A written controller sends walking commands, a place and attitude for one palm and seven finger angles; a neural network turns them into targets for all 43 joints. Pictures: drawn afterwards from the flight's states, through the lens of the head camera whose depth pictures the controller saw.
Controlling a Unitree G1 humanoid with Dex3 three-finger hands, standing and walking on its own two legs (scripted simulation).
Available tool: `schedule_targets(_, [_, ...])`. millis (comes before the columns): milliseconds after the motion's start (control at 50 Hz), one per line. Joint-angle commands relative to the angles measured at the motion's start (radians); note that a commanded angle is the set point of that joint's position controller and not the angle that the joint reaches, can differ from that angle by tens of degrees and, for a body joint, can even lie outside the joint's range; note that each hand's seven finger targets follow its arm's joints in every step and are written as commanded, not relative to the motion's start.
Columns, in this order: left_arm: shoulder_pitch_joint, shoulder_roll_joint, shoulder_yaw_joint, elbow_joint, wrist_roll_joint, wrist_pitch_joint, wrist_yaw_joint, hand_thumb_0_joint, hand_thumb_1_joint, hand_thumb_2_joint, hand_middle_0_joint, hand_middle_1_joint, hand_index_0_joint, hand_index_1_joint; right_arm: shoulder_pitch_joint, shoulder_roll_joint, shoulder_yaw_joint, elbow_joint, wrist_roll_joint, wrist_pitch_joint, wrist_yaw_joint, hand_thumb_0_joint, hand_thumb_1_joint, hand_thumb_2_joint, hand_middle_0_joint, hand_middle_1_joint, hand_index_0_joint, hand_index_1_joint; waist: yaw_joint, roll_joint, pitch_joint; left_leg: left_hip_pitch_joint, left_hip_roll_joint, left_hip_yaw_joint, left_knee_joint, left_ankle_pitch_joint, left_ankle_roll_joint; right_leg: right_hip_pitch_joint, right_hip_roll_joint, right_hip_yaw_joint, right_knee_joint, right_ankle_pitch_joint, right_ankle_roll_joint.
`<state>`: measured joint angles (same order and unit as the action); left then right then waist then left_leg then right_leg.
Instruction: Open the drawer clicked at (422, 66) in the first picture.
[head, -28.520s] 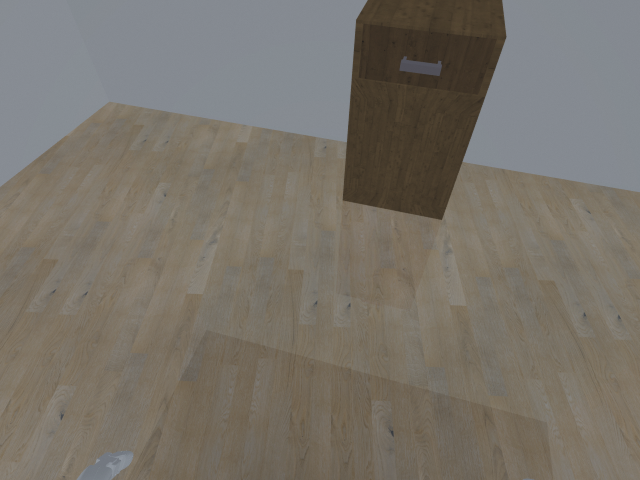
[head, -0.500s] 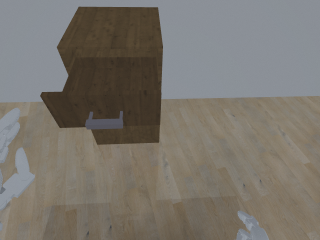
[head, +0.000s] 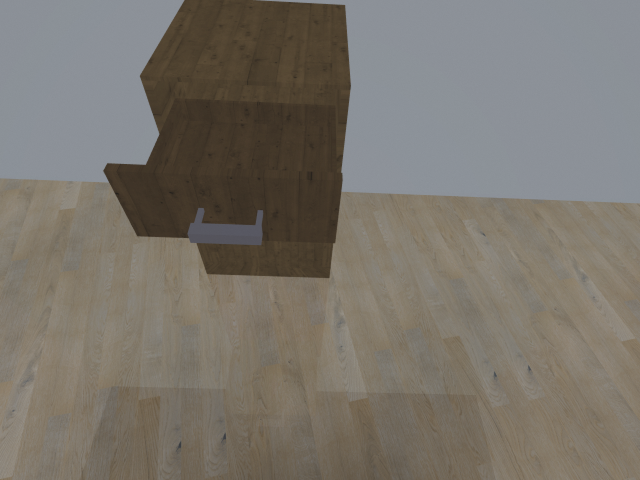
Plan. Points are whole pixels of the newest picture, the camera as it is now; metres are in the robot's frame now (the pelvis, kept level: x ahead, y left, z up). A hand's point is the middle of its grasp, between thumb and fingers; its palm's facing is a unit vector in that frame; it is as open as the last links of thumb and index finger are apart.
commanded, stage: let the arm hang, fingers relaxed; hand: left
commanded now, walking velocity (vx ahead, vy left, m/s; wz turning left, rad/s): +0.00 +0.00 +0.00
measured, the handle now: (228, 224) +0.54 +0.20 -0.08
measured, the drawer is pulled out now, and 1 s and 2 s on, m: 0.30 0.30 0.30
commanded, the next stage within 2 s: look to check the result in 0.72 s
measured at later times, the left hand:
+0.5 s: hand out of the picture +0.01 +0.17 -0.17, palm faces -0.01 -0.98 -0.21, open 7.4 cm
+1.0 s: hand out of the picture -0.01 +0.16 -0.17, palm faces +0.01 -0.98 -0.20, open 7.4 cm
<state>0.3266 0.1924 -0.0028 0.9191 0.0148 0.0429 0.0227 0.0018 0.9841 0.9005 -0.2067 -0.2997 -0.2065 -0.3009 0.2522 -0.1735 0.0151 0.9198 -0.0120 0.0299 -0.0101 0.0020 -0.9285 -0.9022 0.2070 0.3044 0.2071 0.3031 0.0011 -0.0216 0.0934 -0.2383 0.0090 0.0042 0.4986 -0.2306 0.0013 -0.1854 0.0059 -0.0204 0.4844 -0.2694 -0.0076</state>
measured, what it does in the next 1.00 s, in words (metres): stands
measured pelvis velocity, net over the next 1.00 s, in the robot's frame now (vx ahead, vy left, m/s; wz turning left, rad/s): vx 0.00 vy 0.00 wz -0.01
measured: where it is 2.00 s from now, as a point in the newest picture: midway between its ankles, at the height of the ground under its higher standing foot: outside the picture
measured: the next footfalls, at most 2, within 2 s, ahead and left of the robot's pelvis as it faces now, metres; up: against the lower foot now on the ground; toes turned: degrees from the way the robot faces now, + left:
none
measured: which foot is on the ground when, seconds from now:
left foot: down 0.00-1.00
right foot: down 0.00-1.00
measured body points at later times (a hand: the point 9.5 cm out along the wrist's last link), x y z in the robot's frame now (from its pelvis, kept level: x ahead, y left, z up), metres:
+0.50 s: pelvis +0.00 +0.00 +0.01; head +0.01 -0.01 +0.45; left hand +0.01 +0.23 -0.15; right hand -0.03 -0.19 -0.16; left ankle +0.02 +0.12 -0.74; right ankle +0.00 -0.11 -0.74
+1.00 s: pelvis +0.00 +0.00 +0.01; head +0.03 -0.01 +0.46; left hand -0.01 +0.22 -0.15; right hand -0.02 -0.21 -0.16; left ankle +0.02 +0.12 -0.74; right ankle +0.00 -0.11 -0.74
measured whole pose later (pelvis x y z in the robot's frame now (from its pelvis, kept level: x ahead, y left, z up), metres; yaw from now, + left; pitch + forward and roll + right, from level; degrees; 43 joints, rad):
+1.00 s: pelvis +0.00 +0.00 +0.01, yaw -1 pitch -2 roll +0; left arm 0.27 0.13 0.00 1.15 0.01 -0.01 0.04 0.01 0.91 0.90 -0.20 -0.30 -0.20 -0.30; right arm 0.28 -0.14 0.00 1.13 -0.01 0.01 -0.03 0.00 -0.91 -0.90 0.20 0.30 0.20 0.30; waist -0.01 0.02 0.09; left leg -0.17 0.01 0.02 0.39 -0.18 0.00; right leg -0.14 0.00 -0.01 0.41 -0.23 -0.01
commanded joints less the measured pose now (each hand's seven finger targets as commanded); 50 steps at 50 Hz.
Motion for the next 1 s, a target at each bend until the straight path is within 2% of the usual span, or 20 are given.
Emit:
schedule_targets(0, [0.014, 0.131, 0.032, 0.016, -0.001, -0.046, 0.001, 0.0, 0.9, 0.9, -0.2, -0.3, -0.2, -0.3, 0.043, -0.098, -0.029, 0.002, -0.002, -0.019, -0.011, 0.0, -0.9, -0.9, 0.2, 0.3, 0.2, 0.3, -0.015, 0.101, -0.087, 0.069, 0.06, -0.076, -0.134, -0.025, 0.029, -0.011, -0.082, 0.103, -0.155, 0.036, -0.031])
schedule_targets(60, [0.021, 0.115, 0.021, 0.077, -0.004, -0.048, 0.004, 0.0, 0.9, 0.9, -0.2, -0.3, -0.2, -0.3, 0.071, -0.097, -0.03, 0.043, 0.002, -0.018, -0.015, 0.0, -0.9, -0.9, 0.2, 0.3, 0.2, 0.3, -0.017, 0.034, -0.05, 0.079, 0.071, -0.078, -0.147, -0.005, 0.031, -0.034, -0.081, 0.095, -0.17, 0.032, -0.035])
schedule_targets(100, [0.022, 0.104, 0.016, 0.11, -0.005, -0.047, 0.005, 0.0, 0.9, 0.9, -0.2, -0.3, -0.2, -0.3, 0.084, -0.097, -0.027, 0.075, 0.0, -0.02, -0.017, 0.0, -0.9, -0.9, 0.2, 0.3, 0.2, 0.3, -0.017, 0.055, -0.021, 0.066, 0.074, -0.083, -0.165, 0.002, 0.034, -0.039, -0.083, 0.091, -0.167, 0.038, -0.035])
schedule_targets(200, [0.045, 0.096, 0.01, 0.173, -0.008, -0.048, 0.01, 0.0, 0.9, 0.9, -0.2, -0.3, -0.2, -0.3, 0.116, -0.086, -0.023, 0.132, 0.001, -0.024, -0.019, 0.0, -0.9, -0.9, 0.2, 0.3, 0.2, 0.3, -0.012, 0.011, -0.015, 0.075, 0.077, -0.079, -0.178, 0.031, 0.035, -0.029, -0.087, 0.081, -0.166, 0.048, -0.037])
schedule_targets(260, [0.05, 0.09, 0.011, 0.19, -0.008, -0.049, 0.014, 0.0, 0.9, 0.9, -0.2, -0.3, -0.2, -0.3, 0.122, -0.076, -0.025, 0.151, 0.002, -0.021, -0.019, 0.0, -0.9, -0.9, 0.2, 0.3, 0.2, 0.3, -0.01, -0.008, 0.007, 0.072, 0.076, -0.077, -0.183, 0.016, 0.034, -0.044, -0.085, 0.081, -0.175, 0.013, -0.038])
schedule_targets(300, [0.039, 0.084, 0.01, 0.197, -0.008, -0.048, 0.014, 0.0, 0.9, 0.9, -0.2, -0.3, -0.2, -0.3, 0.128, -0.07, -0.024, 0.166, -0.001, -0.021, -0.019, 0.0, -0.9, -0.9, 0.2, 0.3, 0.2, 0.3, -0.013, 0.024, 0.02, 0.061, 0.072, -0.076, -0.187, 0.009, 0.032, -0.045, -0.084, 0.086, -0.173, 0.008, -0.037])
schedule_targets(320, [0.038, 0.084, 0.012, 0.198, -0.008, -0.048, 0.015, 0.0, 0.9, 0.9, -0.2, -0.3, -0.2, -0.3, 0.128, -0.063, -0.023, 0.171, -0.002, -0.02, -0.019, 0.0, -0.9, -0.9, 0.2, 0.3, 0.2, 0.3, -0.013, 0.024, 0.034, 0.05, 0.071, -0.076, -0.191, 0.002, 0.032, -0.049, -0.084, 0.084, -0.174, 0.003, -0.038])
schedule_targets(360, [0.041, 0.08, 0.014, 0.2, -0.006, -0.051, 0.018, 0.0, 0.9, 0.9, -0.2, -0.3, -0.2, -0.3, 0.131, -0.057, -0.025, 0.175, 0.0, -0.02, -0.019, 0.0, -0.9, -0.9, 0.2, 0.3, 0.2, 0.3, -0.01, 0.007, 0.021, 0.061, 0.071, -0.074, -0.185, 0.024, 0.032, -0.045, -0.081, 0.085, -0.169, 0.017, -0.038])
schedule_targets(380, [0.035, 0.078, 0.015, 0.202, -0.007, -0.051, 0.017, 0.0, 0.9, 0.9, -0.2, -0.3, -0.2, -0.3, 0.13, -0.054, -0.025, 0.18, -0.002, -0.022, -0.019, 0.0, -0.9, -0.9, 0.2, 0.3, 0.2, 0.3, -0.012, 0.027, 0.015, 0.061, 0.071, -0.071, -0.187, 0.028, 0.032, -0.04, -0.085, 0.083, -0.167, 0.024, -0.037])
schedule_targets(420, [0.029, 0.072, 0.017, 0.2, -0.007, -0.052, 0.017, 0.0, 0.9, 0.9, -0.2, -0.3, -0.2, -0.3, 0.131, -0.046, -0.026, 0.184, -0.003, -0.023, -0.02, 0.0, -0.9, -0.9, 0.2, 0.3, 0.2, 0.3, -0.011, 0.023, 0.007, 0.061, 0.07, -0.069, -0.188, 0.037, 0.031, -0.031, -0.085, 0.084, -0.164, 0.038, -0.036])
schedule_targets(460, [0.028, 0.069, 0.02, 0.201, -0.006, -0.053, 0.019, 0.0, 0.9, 0.9, -0.2, -0.3, -0.2, -0.3, 0.126, -0.04, -0.026, 0.185, -0.001, -0.023, -0.02, 0.0, -0.9, -0.9, 0.2, 0.3, 0.2, 0.3, -0.007, 0.018, 0.03, 0.056, 0.069, -0.07, -0.185, 0.047, 0.031, -0.046, -0.085, 0.083, -0.166, 0.041, -0.037])
schedule_targets(560, [0.021, 0.058, 0.025, 0.198, -0.005, -0.057, 0.021, 0.0, 0.9, 0.9, -0.2, -0.3, -0.2, -0.3, 0.129, -0.026, -0.028, 0.19, -0.002, -0.028, -0.023, 0.0, -0.9, -0.9, 0.2, 0.3, 0.2, 0.3, -0.009, 0.049, -0.007, 0.076, 0.072, -0.061, -0.175, 0.099, 0.029, -0.02, -0.084, 0.087, -0.158, 0.098, -0.036])
schedule_targets(660, [0.012, 0.054, 0.029, 0.195, -0.005, -0.058, 0.02, 0.0, 0.9, 0.9, -0.2, -0.3, -0.2, -0.3, 0.126, -0.026, -0.03, 0.189, -0.002, -0.028, -0.025, 0.0, -0.9, -0.9, 0.2, 0.3, 0.2, 0.3, -0.011, 0.008, 0.003, 0.08, 0.073, -0.06, -0.172, 0.114, 0.03, -0.022, -0.085, 0.084, -0.163, 0.111, -0.035])
schedule_targets(740, [0.001, 0.054, 0.029, 0.197, -0.006, -0.055, 0.017, 0.0, 0.9, 0.9, -0.2, -0.3, -0.2, -0.3, 0.122, -0.03, -0.03, 0.192, -0.004, -0.027, -0.025, 0.0, -0.9, -0.9, 0.2, 0.3, 0.2, 0.3, -0.015, 0.046, 0.01, 0.077, 0.073, -0.059, -0.183, 0.086, 0.026, -0.026, -0.085, 0.086, -0.166, 0.084, -0.035])
schedule_targets(780, [0.004, 0.054, 0.03, 0.2, -0.005, -0.056, 0.018, 0.0, 0.9, 0.9, -0.2, -0.3, -0.2, -0.3, 0.118, -0.03, -0.03, 0.193, -0.004, -0.026, -0.025, 0.0, -0.9, -0.9, 0.2, 0.3, 0.2, 0.3, -0.015, 0.023, 0.01, 0.084, 0.075, -0.061, -0.183, 0.087, 0.028, -0.031, -0.087, 0.083, -0.17, 0.079, -0.035])
schedule_targets(860, [0.013, 0.051, 0.03, 0.204, -0.004, -0.06, 0.018, 0.0, 0.9, 0.9, -0.2, -0.3, -0.2, -0.3, 0.11, -0.036, -0.032, 0.189, -0.002, -0.027, -0.026, 0.0, -0.9, -0.9, 0.2, 0.3, 0.2, 0.3, -0.015, 0.02, -0.016, 0.108, 0.075, -0.056, -0.174, 0.107, 0.026, -0.026, -0.086, 0.091, -0.173, 0.1, -0.035])
schedule_targets(900, [0.006, 0.052, 0.028, 0.206, -0.005, -0.059, 0.018, 0.0, 0.9, 0.9, -0.2, -0.3, -0.2, -0.3, 0.106, -0.037, -0.03, 0.193, -0.003, -0.027, -0.026, 0.0, -0.9, -0.9, 0.2, 0.3, 0.2, 0.3, -0.016, 0.037, -0.003, 0.098, 0.075, -0.054, -0.176, 0.105, 0.025, -0.026, -0.089, 0.091, -0.177, 0.1, -0.035])
schedule_targets(980, [0.012, 0.05, 0.026, 0.212, -0.005, -0.059, 0.018, 0.0, 0.9, 0.9, -0.2, -0.3, -0.2, -0.3, 0.098, -0.039, -0.032, 0.191, -0.002, -0.025, -0.027, 0.0, -0.9, -0.9, 0.2, 0.3, 0.2, 0.3, -0.016, 0.021, 0.006, 0.105, 0.075, -0.055, -0.176, 0.099, 0.024, -0.037, -0.088, 0.092, -0.183, 0.091, -0.035])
